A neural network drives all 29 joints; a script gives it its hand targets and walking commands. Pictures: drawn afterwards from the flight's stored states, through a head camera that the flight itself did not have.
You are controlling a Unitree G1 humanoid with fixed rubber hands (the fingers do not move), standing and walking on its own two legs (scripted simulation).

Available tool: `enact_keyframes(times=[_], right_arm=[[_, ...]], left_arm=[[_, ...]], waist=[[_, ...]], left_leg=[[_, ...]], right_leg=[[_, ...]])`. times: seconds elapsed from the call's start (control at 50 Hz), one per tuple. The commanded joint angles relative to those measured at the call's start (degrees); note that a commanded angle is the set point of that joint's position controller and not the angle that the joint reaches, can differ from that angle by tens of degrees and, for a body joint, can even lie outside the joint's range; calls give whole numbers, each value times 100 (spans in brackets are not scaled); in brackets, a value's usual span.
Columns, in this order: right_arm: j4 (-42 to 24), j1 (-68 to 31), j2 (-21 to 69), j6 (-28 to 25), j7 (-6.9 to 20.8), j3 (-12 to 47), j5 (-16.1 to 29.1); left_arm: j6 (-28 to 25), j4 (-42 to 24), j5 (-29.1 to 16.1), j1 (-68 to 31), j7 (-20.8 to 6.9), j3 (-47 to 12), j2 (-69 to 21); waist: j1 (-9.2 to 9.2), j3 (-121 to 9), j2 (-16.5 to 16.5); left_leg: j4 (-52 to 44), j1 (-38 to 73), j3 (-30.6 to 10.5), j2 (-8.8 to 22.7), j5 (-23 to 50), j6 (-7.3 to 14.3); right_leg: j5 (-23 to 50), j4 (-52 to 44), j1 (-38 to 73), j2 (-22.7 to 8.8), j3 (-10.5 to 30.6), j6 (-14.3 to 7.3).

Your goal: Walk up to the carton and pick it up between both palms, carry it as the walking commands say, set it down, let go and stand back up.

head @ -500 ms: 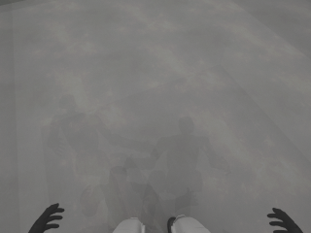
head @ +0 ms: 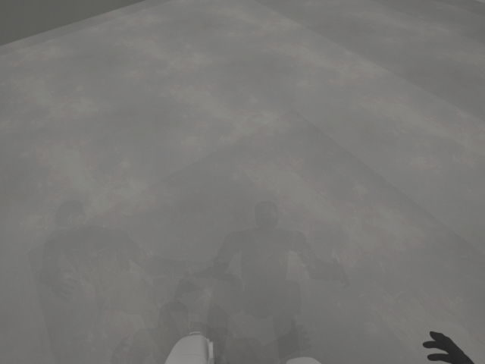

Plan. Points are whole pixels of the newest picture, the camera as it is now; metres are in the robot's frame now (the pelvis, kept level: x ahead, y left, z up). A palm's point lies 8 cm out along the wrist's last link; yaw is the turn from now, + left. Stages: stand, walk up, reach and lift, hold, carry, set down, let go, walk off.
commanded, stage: walk up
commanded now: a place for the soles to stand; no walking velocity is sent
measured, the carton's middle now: out of the picture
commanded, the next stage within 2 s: none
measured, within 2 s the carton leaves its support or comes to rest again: neither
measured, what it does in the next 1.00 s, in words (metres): walks backwards, turning right: left foot, then right foot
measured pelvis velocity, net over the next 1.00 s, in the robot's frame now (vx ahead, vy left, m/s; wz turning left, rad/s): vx -0.22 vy -0.09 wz -0.58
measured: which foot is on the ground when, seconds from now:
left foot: up 0.00-0.28, down 0.30-0.72, up 0.74-0.96, down 0.98-1.00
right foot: down 0.00-0.32, up 0.34-0.70, down 0.72-0.98, up 1.00-1.00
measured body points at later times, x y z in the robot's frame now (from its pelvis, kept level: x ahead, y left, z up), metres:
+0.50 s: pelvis -0.11 -0.03 +0.01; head -0.04 -0.01 +0.45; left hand +0.07 +0.25 -0.11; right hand -0.06 -0.38 -0.07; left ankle -0.04 +0.05 -0.72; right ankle -0.15 -0.19 -0.66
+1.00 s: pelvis -0.22 -0.09 +0.00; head -0.14 -0.11 +0.44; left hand +0.09 +0.08 -0.10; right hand -0.32 -0.43 -0.09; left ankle -0.18 -0.04 -0.72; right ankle -0.23 -0.23 -0.71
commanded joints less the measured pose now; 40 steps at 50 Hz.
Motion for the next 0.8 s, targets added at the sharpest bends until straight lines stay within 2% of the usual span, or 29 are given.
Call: enact_keyframes(times=[0.0,0.02,0.04,0.1,0.12,0.16,0.22,0.26,0.28,0.3,0.32,0.34,0.36,0.38,0.4,0.42,0.46,0.54,0.56,0.58,0.62,0.64,0.66,0.68,0.7,0.72,0.74,0.76,0.78], right_arm=[[-354,29,-892,-144,-43,-678,184],[-254,295,-843,-167,-53,-638,224],[-212,400,-827,-189,-67,-589,225],[-496,42,-682,-288,-112,-458,209],[-528,71,-646,-319,-116,-428,220],[-509,199,-562,-381,-117,-376,248],[-481,584,-464,-436,-127,-337,242],[-454,849,-587,-473,-151,-371,187],[-434,963,-900,-487,-167,-465,121],[-500,680,-1342,-457,-168,-595,46],[-570,291,-1343,-406,-155,-606,17],[-728,-49,-1312,-396,-159,-626,34],[-754,-131,-1175,-405,-157,-656,75],[-784,-155,-1022,-443,-158,-645,75],[-798,-67,-943,-474,-165,-632,62],[-817,53,-950,-478,-172,-648,38],[-814,135,-1039,-451,-158,-709,26],[-759,253,-1290,-448,-124,-856,-73],[-746,230,-1319,-457,-115,-883,-103],[-666,16,-1390,-496,-83,-942,-58],[-622,-74,-1441,-523,-54,-976,-51],[-605,-192,-1413,-505,-48,-970,-48],[-582,-210,-1253,-473,-34,-925,-51],[-543,-89,-939,-424,-30,-844,-48],[-604,44,-618,-367,-29,-776,8],[-686,-227,-610,-275,-54,-699,67],[-610,-155,-692,-268,-59,-742,79],[-552,-9,-832,-321,-49,-811,161],[-471,331,-740,-339,-28,-735,186]], left_arm=[[-156,-875,71,-892,148,493,1595],[-169,-890,22,-867,160,456,1370],[-157,-906,0,-777,172,436,1278],[-111,-805,-13,3,187,442,1087],[-98,-802,-14,103,197,453,1044],[-83,-831,-5,43,208,457,965],[-79,-855,-19,-242,163,393,866],[-93,-904,-56,-645,92,304,786],[-117,-946,-83,-792,48,247,679],[-134,-848,-81,-528,23,223,458],[-107,-632,49,-423,46,326,770],[-81,-533,59,-249,33,395,967],[-43,-552,16,-354,-30,455,1135],[-15,-546,-8,-381,-79,480,1133],[-1,-522,-19,-326,-119,494,1042],[-13,-541,-28,-287,-141,466,928],[-15,-553,-32,-314,-171,419,831],[1,-678,-42,-402,-251,399,784],[-6,-677,-63,-321,-269,404,755],[-24,-785,-43,-448,-267,397,916],[-70,-692,-35,-62,-269,444,972],[-89,-594,-30,237,-263,457,949],[-118,-441,-6,585,-255,500,981],[-132,-321,59,803,-230,555,1106],[-105,-416,129,613,-199,626,1604],[-77,-786,164,-126,-159,624,1881],[-61,-924,133,-483,-107,628,1822],[-28,-1103,91,-871,-94,630,1767],[-33,-1110,131,-1047,-107,673,1541]], waist=[[80,-2,-1267],[17,-259,-1121],[42,-454,-1071],[434,-999,-1229],[471,-1262,-1173],[470,-1621,-1024],[300,-1772,-958],[36,-1707,-652],[-121,-1704,-65],[-15,-1511,1281],[115,-1178,890],[248,-1123,601],[223,-994,275],[228,-893,66],[180,-942,108],[124,-954,310],[30,-893,624],[-35,-727,781],[-9,-769,829],[-76,-747,911],[67,-1031,1038],[219,-1136,994],[381,-1257,762],[490,-1119,24],[483,-590,-1744],[388,-97,-1949],[283,101,-1643],[234,-46,-1732],[15,-119,-1585]], left_leg=[[2167,71,-356,-506,-206,-225],[2134,71,-263,-520,-18,-254],[1790,12,-177,-544,-37,-296],[441,-578,-161,-673,-448,-307],[127,-644,-255,-698,-439,-283],[-439,-539,-351,-721,-327,-235],[-1183,173,-370,-792,-29,-166],[-2125,1154,-519,-596,847,-64],[-2811,1824,-1285,113,1064,162],[-3051,2386,-2504,1483,2106,608],[-3043,1739,-2398,2150,2130,1047],[-3089,1139,-2251,2338,1951,1207],[-3096,991,-1945,2250,1848,1304],[-3043,1018,-1597,1935,1880,1144],[-2967,1106,-1275,1634,1915,959],[-2958,1221,-1104,1483,1758,848],[-3057,1397,-980,1483,1217,813],[-3209,987,-638,1644,406,822],[-3181,809,-447,1629,281,793],[-3045,1061,-536,1708,172,851],[-2722,1007,-241,1799,274,764],[-2471,828,-1,1741,83,661],[-1931,583,294,1487,-296,497],[-941,31,617,992,-903,280],[165,-819,1064,99,-1620,-97],[1143,-825,298,-201,-1515,-300],[1503,-517,90,-178,-1261,-316],[1622,-110,119,-332,-844,-332],[1717,-41,108,-379,-283,-338]], right_leg=[[1164,-2625,-2038,-846,1857,-1228],[2367,-2277,-1422,-602,1445,-1144],[3055,-1984,-784,-469,1236,-1074],[5472,-1476,1342,-625,1776,-1026],[5780,-1386,1775,-738,1976,-1033],[5841,-1311,2144,-852,2164,-1005],[5143,-1502,1612,-903,2282,-882],[3881,-1396,484,-601,2009,-593],[2753,-926,-400,-198,1624,-298],[-238,121,-1679,649,626,71],[-493,1265,-1696,265,350,156],[-480,1796,-1456,155,347,157],[-117,2251,-1449,15,269,168],[143,2564,-1593,-37,267,174],[287,2679,-1657,-31,229,212],[352,2580,-1770,-55,159,248],[401,2226,-1928,-190,-39,301],[251,1219,-1575,-510,-294,198],[257,898,-1325,-542,-360,156],[70,741,-1279,-482,-603,107],[-39,138,-734,-508,-697,3],[160,-347,-335,-432,-826,-71],[336,-837,146,-317,-829,-168],[383,-1346,461,-327,-336,-358],[764,-2476,22,-1336,1603,-753],[31,-2978,-1241,-1451,2525,-1218],[-244,-2978,-1782,-1283,2081,-1311],[227,-2779,-2123,-1067,1804,-1325],[1087,-2445,-1982,-722,1502,-1104]])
